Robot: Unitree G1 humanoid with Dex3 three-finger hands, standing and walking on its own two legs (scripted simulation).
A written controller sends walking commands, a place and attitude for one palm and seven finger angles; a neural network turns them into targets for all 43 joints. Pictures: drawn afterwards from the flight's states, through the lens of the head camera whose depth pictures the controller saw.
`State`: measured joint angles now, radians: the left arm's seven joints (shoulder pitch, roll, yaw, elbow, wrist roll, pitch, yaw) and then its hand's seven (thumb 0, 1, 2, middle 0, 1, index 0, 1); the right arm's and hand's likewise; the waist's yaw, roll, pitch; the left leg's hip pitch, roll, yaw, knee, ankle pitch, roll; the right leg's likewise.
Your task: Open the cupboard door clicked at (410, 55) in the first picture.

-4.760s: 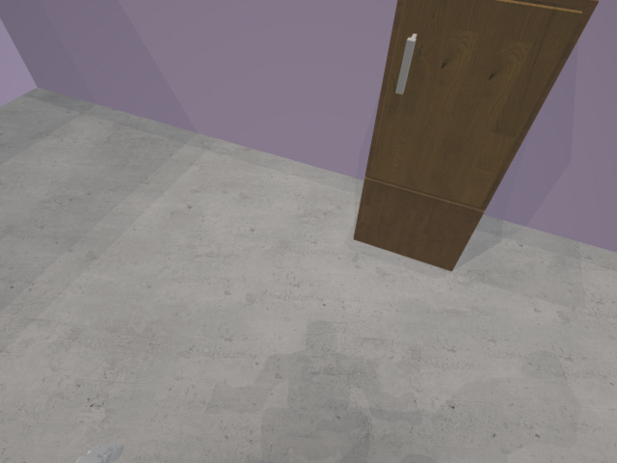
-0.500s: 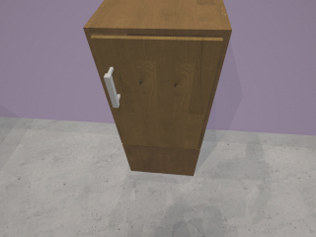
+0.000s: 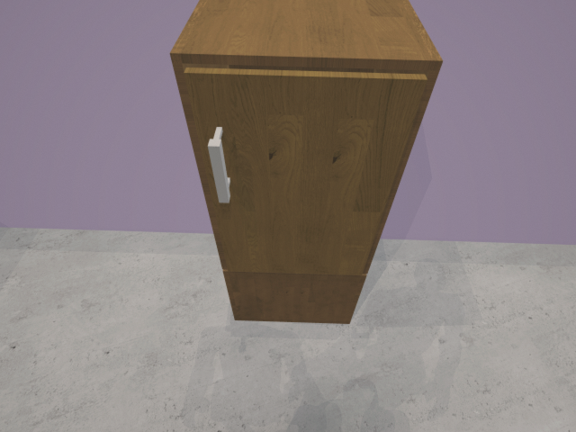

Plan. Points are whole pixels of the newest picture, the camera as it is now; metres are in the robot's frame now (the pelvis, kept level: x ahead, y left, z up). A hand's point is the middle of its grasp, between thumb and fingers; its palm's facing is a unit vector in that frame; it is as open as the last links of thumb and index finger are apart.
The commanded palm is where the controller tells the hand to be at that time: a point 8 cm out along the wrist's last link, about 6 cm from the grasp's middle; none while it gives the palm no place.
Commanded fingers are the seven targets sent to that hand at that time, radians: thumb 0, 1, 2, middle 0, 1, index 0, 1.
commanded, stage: come to a stop and stand still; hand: left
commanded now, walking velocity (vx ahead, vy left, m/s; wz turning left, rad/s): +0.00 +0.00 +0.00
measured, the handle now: (221, 166) +0.56 +0.16 +0.03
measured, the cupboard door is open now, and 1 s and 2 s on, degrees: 0 0 0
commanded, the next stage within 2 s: look again from close up in 0.04 s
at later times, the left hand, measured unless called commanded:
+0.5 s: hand out of the picture +0.00 +0.19 -0.17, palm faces +0.03 -0.96 -0.26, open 7.4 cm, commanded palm none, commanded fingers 0.00 0.90 0.90 -0.20 -0.30 -0.20 -0.30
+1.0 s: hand out of the picture -0.09 +0.17 -0.18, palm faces +0.04 -0.98 -0.18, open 7.4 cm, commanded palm none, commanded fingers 0.00 0.90 0.90 -0.20 -0.30 -0.20 -0.30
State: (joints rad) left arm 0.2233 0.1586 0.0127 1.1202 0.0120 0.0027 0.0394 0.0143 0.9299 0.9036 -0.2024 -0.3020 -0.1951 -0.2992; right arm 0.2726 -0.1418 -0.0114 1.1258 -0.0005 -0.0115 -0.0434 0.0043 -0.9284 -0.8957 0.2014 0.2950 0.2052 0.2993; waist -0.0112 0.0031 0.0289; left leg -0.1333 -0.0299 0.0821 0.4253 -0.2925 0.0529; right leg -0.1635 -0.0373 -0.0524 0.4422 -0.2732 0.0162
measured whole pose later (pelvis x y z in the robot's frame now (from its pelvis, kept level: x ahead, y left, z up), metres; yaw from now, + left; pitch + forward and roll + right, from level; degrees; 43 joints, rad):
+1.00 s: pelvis -0.06 -0.01 +0.00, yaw +1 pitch -1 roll -1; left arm 0.37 0.19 0.00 1.07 0.03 0.02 0.01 0.01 0.91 0.90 -0.20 -0.30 -0.19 -0.30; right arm 0.35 -0.16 0.00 1.11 -0.02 0.03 -0.01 0.00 -0.91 -0.90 0.20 0.29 0.20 0.30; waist -0.01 -0.02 -0.02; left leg -0.23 -0.01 0.05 0.47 -0.29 0.04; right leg -0.24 -0.01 -0.08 0.47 -0.34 -0.01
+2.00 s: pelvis +0.01 -0.01 -0.01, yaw +3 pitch -1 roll -1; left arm 0.18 0.16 0.04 0.94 0.02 0.04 0.03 0.01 0.91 0.90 -0.20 -0.30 -0.20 -0.30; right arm 0.23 -0.15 -0.05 1.02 -0.01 0.02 -0.02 0.00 -0.91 -0.90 0.20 0.29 0.20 0.30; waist -0.01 -0.03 0.06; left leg -0.24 0.01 0.07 0.59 -0.32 0.02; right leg -0.33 -0.06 -0.10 0.58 -0.23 0.01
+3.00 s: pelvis +0.04 -0.02 +0.00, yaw +2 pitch +1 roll +0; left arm 0.24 0.17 -0.01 1.09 0.01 -0.03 0.04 0.01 0.92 0.90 -0.20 -0.30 -0.20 -0.30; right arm 0.27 -0.17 0.02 1.09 -0.01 -0.03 -0.02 0.00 -0.92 -0.90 0.20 0.29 0.20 0.30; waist 0.00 0.02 0.02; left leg -0.17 0.01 0.08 0.46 -0.30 0.01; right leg -0.22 -0.04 -0.06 0.49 -0.28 0.00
